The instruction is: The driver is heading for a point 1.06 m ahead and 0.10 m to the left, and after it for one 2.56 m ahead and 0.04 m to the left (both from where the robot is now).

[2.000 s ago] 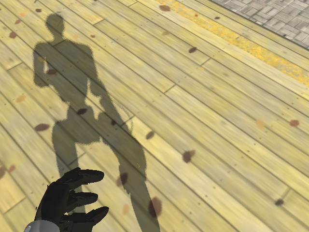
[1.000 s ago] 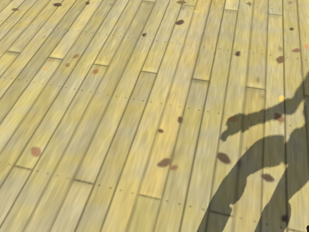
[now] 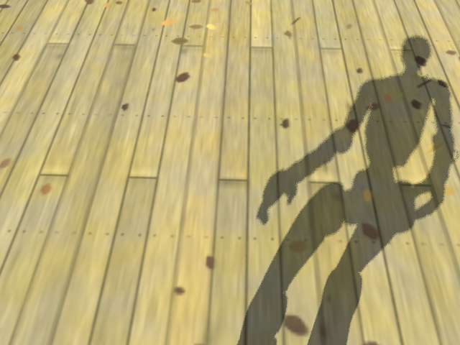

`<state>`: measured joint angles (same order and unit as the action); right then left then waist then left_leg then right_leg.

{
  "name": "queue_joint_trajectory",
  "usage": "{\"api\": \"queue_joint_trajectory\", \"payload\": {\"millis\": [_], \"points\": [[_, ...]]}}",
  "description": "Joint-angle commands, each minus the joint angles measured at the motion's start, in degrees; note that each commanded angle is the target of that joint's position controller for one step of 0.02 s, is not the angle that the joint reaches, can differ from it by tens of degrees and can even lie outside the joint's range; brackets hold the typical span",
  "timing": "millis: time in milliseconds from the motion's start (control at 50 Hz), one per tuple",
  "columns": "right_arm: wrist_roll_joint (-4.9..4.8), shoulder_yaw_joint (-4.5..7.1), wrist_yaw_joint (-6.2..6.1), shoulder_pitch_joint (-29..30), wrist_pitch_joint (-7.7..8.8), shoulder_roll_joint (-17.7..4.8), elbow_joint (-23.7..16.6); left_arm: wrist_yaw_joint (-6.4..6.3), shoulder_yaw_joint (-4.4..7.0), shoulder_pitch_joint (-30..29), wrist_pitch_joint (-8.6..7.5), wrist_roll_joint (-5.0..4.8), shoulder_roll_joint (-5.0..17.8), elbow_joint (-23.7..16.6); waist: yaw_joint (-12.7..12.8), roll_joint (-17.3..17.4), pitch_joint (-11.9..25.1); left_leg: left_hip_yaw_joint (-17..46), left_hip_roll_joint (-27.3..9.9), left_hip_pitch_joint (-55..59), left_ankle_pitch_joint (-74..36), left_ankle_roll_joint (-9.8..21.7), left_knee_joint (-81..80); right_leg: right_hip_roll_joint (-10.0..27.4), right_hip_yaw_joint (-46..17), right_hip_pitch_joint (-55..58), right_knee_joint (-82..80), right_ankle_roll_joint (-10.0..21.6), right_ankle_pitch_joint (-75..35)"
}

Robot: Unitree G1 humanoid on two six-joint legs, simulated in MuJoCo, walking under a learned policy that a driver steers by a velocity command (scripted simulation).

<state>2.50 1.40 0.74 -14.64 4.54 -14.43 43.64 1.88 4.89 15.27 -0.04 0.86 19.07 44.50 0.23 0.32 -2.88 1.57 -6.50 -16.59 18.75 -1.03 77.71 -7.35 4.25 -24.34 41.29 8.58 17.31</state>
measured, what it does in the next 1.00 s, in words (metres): walks ahead: left foot, then right foot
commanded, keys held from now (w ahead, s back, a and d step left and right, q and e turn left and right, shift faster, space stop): w+e+shift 0.18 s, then w+shift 0.10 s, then w+q+shift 0.72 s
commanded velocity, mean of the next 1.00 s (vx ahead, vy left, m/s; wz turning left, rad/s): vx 0.99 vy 0.00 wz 0.10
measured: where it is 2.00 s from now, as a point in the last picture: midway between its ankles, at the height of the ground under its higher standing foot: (241, 98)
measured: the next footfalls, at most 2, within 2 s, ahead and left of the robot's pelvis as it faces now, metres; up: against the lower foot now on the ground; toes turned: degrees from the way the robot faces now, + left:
left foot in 0.34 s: +0.56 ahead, +0.06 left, +0.00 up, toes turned -17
right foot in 0.74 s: +0.87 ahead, -0.24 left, +0.00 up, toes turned -1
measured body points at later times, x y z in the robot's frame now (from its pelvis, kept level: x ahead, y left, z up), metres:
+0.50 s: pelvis +0.48 -0.01 +0.02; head +0.50 -0.02 +0.47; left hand +0.70 +0.20 -0.07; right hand +0.41 -0.30 -0.10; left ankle +0.52 +0.07 -0.71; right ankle +0.35 -0.09 -0.60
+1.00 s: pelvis +0.93 -0.12 +0.03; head +0.95 -0.11 +0.47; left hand +0.87 +0.18 -0.09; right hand +1.17 -0.37 -0.05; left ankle +1.00 +0.00 -0.62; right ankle +0.83 -0.24 -0.71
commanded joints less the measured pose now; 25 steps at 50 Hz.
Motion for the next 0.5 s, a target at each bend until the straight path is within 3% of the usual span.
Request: {"api": "queue_joint_trajectory", "payload": {"millis": [20, 40, 80, 140, 200, 240, 280, 300, 320, 340, 360, 380, 400, 420, 440, 460, 500], "points": [[1.40, 0.69, 0.07, 1.65, 0.73, -6.75, -7.02, -1.57, 1.98, 4.87, -1.78, -0.30, 8.37, -2.38, -0.88, 0.61, 2.33, 2.46, -1.73, -22.15, -1.99, -0.06, -2.34, 13.76, -30.32, 16.87, -27.21, 9.39, 3.00], [1.73, 0.68, 0.26, 1.65, -0.38, -6.97, -6.97, -1.48, 1.45, 4.65, -2.46, -0.70, 7.20, -2.69, -1.50, 0.81, 1.34, 2.29, -2.19, -21.77, -1.13, -0.90, -4.54, 12.25, -28.55, 14.48, -28.13, 9.92, 1.65], [1.89, 0.22, 0.67, 5.60, -1.75, -6.55, -8.26, -1.26, 1.16, 5.35, -3.50, -1.07, 7.05, -2.90, -1.21, 1.03, -1.56, -0.20, -2.43, -22.04, -2.26, -2.40, -11.69, 9.66, -24.98, 9.33, -30.99, 9.94, -0.75], [0.75, -0.70, 1.35, 16.05, -1.59, -5.67, -12.20, -1.19, 1.30, 7.92, -4.03, -0.80, 7.59, -2.52, 1.77, -0.73, -5.13, -2.71, 0.10, -22.12, -13.29, -3.50, -27.00, 7.36, -23.52, 7.70, -32.82, 8.68, -12.14], [-0.14, -1.25, 1.78, 19.72, -0.96, -5.20, -13.39, -1.26, 1.72, 10.12, -4.38, -1.40, 8.71, -1.26, 4.33, -3.64, -2.64, -4.00, 3.49, -17.08, -23.70, -1.94, -40.08, 8.20, -23.30, 13.34, -32.18, 6.41, -28.23], [-0.36, -1.09, 1.60, 19.24, -0.41, -5.80, -13.16, -1.68, 1.54, 9.86, -4.99, -1.88, 8.74, -0.27, 4.17, -3.48, -0.91, -3.70, 4.57, -10.99, -28.23, 0.40, -45.80, 9.98, -22.62, 17.51, -31.83, 4.57, -36.37], [-0.23, 0.20, 0.74, 12.10, -0.27, -8.62, -10.80, -2.16, 1.76, 8.81, -5.45, -1.50, 10.97, 0.55, 0.72, -4.18, 4.41, -3.89, 8.00, -1.55, -23.76, 2.26, -46.85, 11.22, -22.46, 24.43, -24.79, 2.12, -54.94], [-0.89, 1.56, -0.08, 3.81, -0.34, -11.45, -8.48, -2.18, 2.04, 7.69, -5.40, -0.08, 12.89, 0.90, -3.77, -5.45, 9.08, -4.48, 9.58, 4.44, -17.30, 3.42, -44.95, 12.18, -21.83, 27.86, -15.87, 1.27, -64.49], [-1.67, 2.68, -1.21, -8.44, -0.61, -13.14, -5.00, -2.17, 2.18, 4.51, -4.92, 1.31, 13.12, 0.94, -11.11, -5.20, 13.28, -5.90, 9.11, 14.06, -13.29, 4.31, -46.30, 11.30, -18.89, 26.01, -1.16, 0.39, -65.56], [-1.33, 3.94, -2.56, -20.12, -0.92, -15.89, -1.86, -2.34, 1.37, 2.73, -5.06, 2.32, 9.74, 0.95, -16.28, -3.17, 16.96, -1.83, 4.64, 26.54, -2.63, 5.16, -42.36, 8.59, -16.11, 16.59, 17.94, -0.35, -55.61], [1.28, 5.42, -2.55, -21.00, -0.39, -22.17, -0.98, -1.61, -1.21, 10.07, -5.47, -0.08, -1.23, -1.97, -8.60, 19.90, 20.60, 31.19, -11.11, 38.19, 12.94, 13.31, -49.78, -3.09, -13.35, -4.51, 44.66, -3.80, -3.35], [-0.11, 4.92, -0.70, -15.12, -0.64, -17.95, -0.94, -1.16, -2.29, 12.35, -6.48, -0.31, 0.57, -1.70, -5.37, 21.48, 21.31, 55.99, -13.41, 37.18, 18.50, 17.26, -63.35, -3.97, -15.30, -13.32, 46.36, -2.51, 6.78], [-0.62, 4.38, 0.04, -6.86, -0.42, -13.02, -2.22, -1.23, -2.07, 6.48, -6.08, 0.44, 3.56, -1.64, -3.44, 10.19, 12.03, 47.19, -10.96, 28.92, 17.88, 18.04, -63.15, 2.21, -13.96, -15.61, 44.82, -2.03, 0.62], [-1.27, 3.80, 0.56, -5.84, -0.28, -9.92, -1.50, -0.90, -2.23, 0.75, -6.00, 1.56, 4.90, -2.74, -3.61, 1.75, 9.16, 39.51, -8.57, 22.16, 12.14, 17.38, -62.53, 4.59, -12.46, -13.83, 41.17, -2.29, -1.68], [-1.16, 3.18, 0.64, -7.30, -0.16, -8.06, 0.21, -0.71, -2.40, -3.99, -5.85, 2.44, 4.87, -4.39, -3.46, -1.05, 5.99, 33.32, -5.64, 16.87, 6.69, 15.76, -62.66, 6.42, -11.54, -13.02, 36.63, -2.63, -1.51], [-1.19, 2.44, 0.40, -9.02, -0.02, -6.55, 2.33, -0.39, -2.92, -5.98, -5.37, 3.35, 3.57, -6.43, -1.83, -0.09, 3.50, 29.60, -2.93, 12.14, 2.96, 15.08, -63.18, 7.41, -11.19, -12.11, 33.16, -3.71, -0.82], [-1.65, 2.59, 0.05, -11.74, 0.60, -7.68, 4.86, 0.03, -4.25, -7.23, -4.69, 4.18, 1.29, -8.22, -0.07, 2.86, 0.49, 26.91, -1.12, 8.88, -1.96, 16.38, -64.67, 9.39, -10.41, -13.95, 27.36, -5.71, 1.94]]}}
Keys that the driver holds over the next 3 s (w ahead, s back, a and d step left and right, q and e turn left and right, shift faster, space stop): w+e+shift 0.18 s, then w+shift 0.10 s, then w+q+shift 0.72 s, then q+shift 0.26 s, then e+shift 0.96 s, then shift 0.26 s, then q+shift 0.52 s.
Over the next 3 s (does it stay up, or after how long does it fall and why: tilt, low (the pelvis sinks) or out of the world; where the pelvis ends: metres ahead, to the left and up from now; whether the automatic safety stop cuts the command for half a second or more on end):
stays up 1.41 -0.01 0.01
